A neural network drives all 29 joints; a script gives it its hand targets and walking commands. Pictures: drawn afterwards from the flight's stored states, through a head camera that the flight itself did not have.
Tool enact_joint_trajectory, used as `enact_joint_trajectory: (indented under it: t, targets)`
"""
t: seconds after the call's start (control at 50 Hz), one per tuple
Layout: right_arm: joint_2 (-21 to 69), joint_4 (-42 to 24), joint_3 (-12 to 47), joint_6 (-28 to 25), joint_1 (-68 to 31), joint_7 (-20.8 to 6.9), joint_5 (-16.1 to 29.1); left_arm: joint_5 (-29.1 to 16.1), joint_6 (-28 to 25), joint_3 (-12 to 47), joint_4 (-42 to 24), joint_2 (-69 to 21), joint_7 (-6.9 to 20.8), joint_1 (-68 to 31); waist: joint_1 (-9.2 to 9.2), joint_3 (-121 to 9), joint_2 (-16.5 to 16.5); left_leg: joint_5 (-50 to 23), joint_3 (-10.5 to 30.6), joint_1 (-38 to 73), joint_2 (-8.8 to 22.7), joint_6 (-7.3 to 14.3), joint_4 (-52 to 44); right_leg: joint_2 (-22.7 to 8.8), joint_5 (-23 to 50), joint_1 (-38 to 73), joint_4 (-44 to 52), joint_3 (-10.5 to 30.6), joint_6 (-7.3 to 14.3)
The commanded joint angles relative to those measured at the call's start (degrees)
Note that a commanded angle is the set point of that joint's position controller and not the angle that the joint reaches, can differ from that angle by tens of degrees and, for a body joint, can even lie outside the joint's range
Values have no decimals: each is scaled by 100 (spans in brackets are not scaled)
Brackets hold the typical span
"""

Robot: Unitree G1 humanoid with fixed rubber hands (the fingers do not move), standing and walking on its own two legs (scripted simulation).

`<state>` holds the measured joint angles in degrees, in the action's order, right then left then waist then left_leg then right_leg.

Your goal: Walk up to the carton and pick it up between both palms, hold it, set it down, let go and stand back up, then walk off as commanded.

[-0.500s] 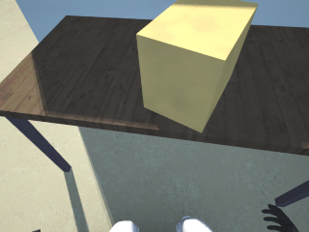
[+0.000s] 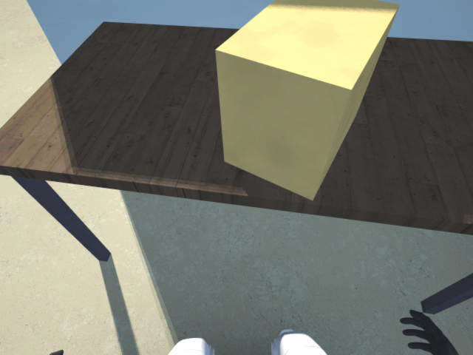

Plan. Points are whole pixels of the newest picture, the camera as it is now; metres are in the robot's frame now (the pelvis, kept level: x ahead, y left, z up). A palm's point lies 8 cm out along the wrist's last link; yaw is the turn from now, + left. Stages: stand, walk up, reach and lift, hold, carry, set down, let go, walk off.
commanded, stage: walk up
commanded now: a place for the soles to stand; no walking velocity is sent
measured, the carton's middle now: (302, 91) +0.59 -0.13 +0.09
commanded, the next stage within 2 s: none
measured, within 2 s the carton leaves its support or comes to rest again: neither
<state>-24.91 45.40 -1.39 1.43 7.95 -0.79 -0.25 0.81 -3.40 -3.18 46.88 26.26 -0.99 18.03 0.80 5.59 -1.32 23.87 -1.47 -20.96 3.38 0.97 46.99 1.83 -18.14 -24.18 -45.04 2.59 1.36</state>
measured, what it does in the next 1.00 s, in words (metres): stands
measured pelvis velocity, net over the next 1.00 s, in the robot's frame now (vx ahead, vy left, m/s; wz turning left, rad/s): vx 0.00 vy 0.00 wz -0.02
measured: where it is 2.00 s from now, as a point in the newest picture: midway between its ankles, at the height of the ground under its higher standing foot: outside the picture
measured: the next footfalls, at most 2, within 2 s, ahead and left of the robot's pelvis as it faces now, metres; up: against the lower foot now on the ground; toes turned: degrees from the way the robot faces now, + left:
none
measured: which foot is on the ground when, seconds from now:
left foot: down 0.00-1.00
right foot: down 0.00-1.00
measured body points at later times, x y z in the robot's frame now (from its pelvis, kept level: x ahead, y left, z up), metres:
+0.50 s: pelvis +0.00 +0.00 +0.00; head +0.03 +0.00 +0.45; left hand +0.08 +0.34 -0.09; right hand +0.14 -0.32 -0.09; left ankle +0.02 +0.13 -0.70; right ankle +0.06 -0.12 -0.71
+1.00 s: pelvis +0.00 +0.00 +0.00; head +0.02 +0.00 +0.45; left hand +0.08 +0.35 -0.09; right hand +0.13 -0.32 -0.10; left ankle +0.02 +0.14 -0.70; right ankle +0.06 -0.12 -0.70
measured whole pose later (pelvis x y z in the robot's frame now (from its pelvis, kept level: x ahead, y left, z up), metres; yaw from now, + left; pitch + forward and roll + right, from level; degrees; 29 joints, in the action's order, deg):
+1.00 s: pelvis +0.00 +0.00 +0.00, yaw -1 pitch -2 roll -1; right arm -24.9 45.4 -1.4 1.1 8.1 -0.8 -0.2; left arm 0.8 -3.4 -3.2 46.9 26.6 -1.0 17.8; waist 0.8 4.8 -1.7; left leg 23.9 -1.5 -21.0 3.9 -0.1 47.0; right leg 2.8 -20.9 -24.5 -45.3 3.5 0.5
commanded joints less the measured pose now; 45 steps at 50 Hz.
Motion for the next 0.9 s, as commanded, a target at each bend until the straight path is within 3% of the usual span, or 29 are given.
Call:
enact_joint_trajectory:
  t: [0.0, 0.04, 0.08, 0.1, 0.12, 0.14, 0.16, 0.24, 0.26, 0.28, 0.32, 0.34, 0.4, 0.42, 0.46, 0.48, 0.5, 0.56, 0.62, 0.64, 0.66, 0.7, 0.72, 0.74, 0.76, 0.78, 0.8, 0.84, 0.88]
  targets:
    - [-1607, -183, -568, -237, -242, 65, -130, -80, 5, -179, -320, 990, -66, -194, 77, -145, -801, 1135, 2183, 325, 1717, 1172, -2702, 236, -677, -860, -692, 150, 68]
    - [-1562, -337, -554, -219, -616, 25, -88, -85, -35, -248, -184, 1090, -36, 220, -245, -84, -725, 48, 1525, -129, 1638, 1258, -2172, 111, -810, -84, -536, -121, 30]
    - [-1380, -398, -510, -162, -735, 12, -58, -53, -106, -235, -105, 1030, -3, 518, -319, -462, -863, -579, 722, -27, 955, 771, -1174, 9, 390, 433, 495, 166, 170]
    - [-1148, -426, -480, -84, -588, 21, -11, 62, -142, -282, -171, 1223, -40, 462, -257, -548, 137, -256, 314, -327, 530, 440, -207, -551, 547, 516, 1225, 1600, 372]
    - [-1057, -438, -476, -5, -566, 28, 18, 84, -165, -337, -190, 1600, -43, 336, -147, -541, 884, 908, 155, -674, -181, 170, 563, -1214, 412, 511, 1963, 3220, 699]
    - [-1119, -403, -477, 40, -442, 69, 1, 74, -167, -387, -296, 1786, -54, 240, -109, -542, 655, 1516, 426, -682, -241, 168, 780, -1548, 172, 492, 2122, 3759, 1104]
    - [-1113, -349, -493, 15, -331, 74, 10, 67, -173, -404, -327, 1804, -86, 132, -85, -547, 518, 1546, 539, -670, -184, 167, 770, -1616, 197, 446, 2045, 3831, 1261]
    - [-1019, 35, -525, -105, 156, 45, 4, 26, -56, -273, -336, 1339, -93, -402, 251, -511, 677, 293, 188, 674, -273, 246, -654, -1028, 1163, -356, 1605, 2553, 752]
    - [-1089, 34, -533, -150, 132, 53, -20, -26, -35, -205, -369, 1227, -89, -446, 263, -539, 577, 231, 411, 998, -85, 307, -1094, -794, 1239, -617, 1295, 2073, 568]
    - [-1300, 7, -563, -197, 112, 85, -80, -51, -48, -155, -401, 1066, -74, -503, 315, -587, 117, 104, 1079, 1299, 496, 542, -1498, -503, 1198, -1071, 738, 1655, 348]
    - [-1645, -90, -569, -252, -44, 70, -101, -102, -14, -154, -417, 957, -97, -419, 171, -413, -806, 190, 2040, 613, 1704, 1182, -2427, 216, -324, -842, -571, 239, 66]
    - [-1648, -212, -579, -245, -358, 36, -80, -73, -4, -216, -357, 1100, -90, -224, -28, -326, -839, 110, 1905, 282, 1822, 1303, -2314, 133, -871, -543, -772, -19, 36]
    - [-1443, -380, -504, -169, -767, 29, -42, -39, -80, -227, -192, 1073, -29, 323, -248, -456, -836, -583, 807, -124, 1122, 894, -1343, 50, 395, 367, 72, 119, 156]
    - [-1296, -415, -495, -134, -716, 24, -35, -9, -109, -259, -188, 1122, -37, 356, -252, -551, -377, -456, 503, -134, 756, 604, -835, -162, 835, 398, 615, 694, 317]
    - [-1013, -423, -459, 1, -554, 57, 30, 68, -153, -330, -264, 1620, -43, 218, -95, -611, 670, 1085, 215, -526, -244, 184, 580, -1250, 602, 352, 1840, 3277, 930]
    - [-1096, -372, -458, 8, -379, 69, 26, 61, -143, -356, -304, 1749, -63, 82, -56, -586, 774, 1470, 433, -434, -236, 189, 681, -1489, 156, 206, 2083, 3628, 1185]
    - [-1149, -231, -497, -4, -255, 61, -1, 60, -145, -367, -316, 1718, -91, -115, 14, -504, 605, 1382, 501, -387, -158, 197, 464, -1490, 212, 275, 1954, 3511, 1213]
    - [-983, 1, -503, -136, 46, 53, -13, 2, -51, -227, -349, 1263, -85, -600, 294, -430, 288, 335, 395, 881, -67, 307, -941, -852, 782, -835, 1453, 2255, 672]
    - [-1659, -92, -611, -246, -26, 47, -97, -50, -28, -153, -381, 974, -67, -381, 191, -381, -877, 988, 1972, 577, 1498, 1035, -2477, 207, 141, -933, -524, 333, 87]
    - [-1572, -238, -568, -237, -410, 48, -83, -63, -18, -220, -290, 1081, -72, -176, -31, -238, -733, 523, 2007, 296, 1811, 1291, -2468, 196, -761, -603, -678, 12, 19]
    - [-1582, -334, -582, -228, -638, 37, -94, -59, -34, -221, -261, 1070, -56, 50, -212, -310, -698, -151, 1681, 124, 1741, 1327, -2079, 96, -793, -172, -572, -85, 35]
    - [-1433, -386, -522, -179, -803, 25, -53, -26, -90, -222, -179, 1017, -24, 376, -361, -557, -815, -787, 932, -44, 1191, 871, -1334, 36, 22, 442, 262, 185, 156]
    - [-1241, -398, -487, -149, -703, 22, -27, 23, -134, -237, -166, 1173, -44, 348, -215, -588, -96, -621, 478, -45, 718, 576, -652, -236, 711, 440, 861, 886, 305]
    - [-1081, -400, -474, -77, -528, 27, 23, 93, -162, -302, -246, 1390, -38, 203, -112, -698, 545, 262, 104, -323, 85, 219, 249, -966, 666, 457, 1560, 2532, 639]
    - [-1084, -368, -457, -9, -472, 56, -6, 68, -160, -340, -239, 1638, -40, 182, -94, -534, 689, 1205, 297, -454, -267, 146, 488, -1362, 483, 331, 1914, 3466, 1027]
    - [-1128, -323, -485, 1, -399, 64, 14, 59, -145, -341, -298, 1738, -57, 51, -62, -531, 559, 1441, 408, -413, -249, 154, 671, -1530, 269, 225, 2092, 3664, 1207]
    - [-1128, -235, -489, -20, -295, 64, 1, 68, -139, -343, -300, 1681, -82, -134, 39, -460, 472, 1152, 427, -188, -161, 175, 435, -1462, 401, 2, 1997, 3474, 1202]
    - [-982, -83, -503, -110, -72, 51, -21, 36, -65, -256, -322, 1402, -87, -539, 258, -264, 605, 415, 282, 601, -219, 284, -726, -1014, 751, -646, 1639, 2578, 810]
    - [-1303, -77, -562, -207, 55, 57, -75, -37, -47, -144, -377, 1053, -49, -595, 326, -463, -40, 596, 1114, 1193, 544, 551, -1612, -348, 687, -1262, 765, 1511, 303]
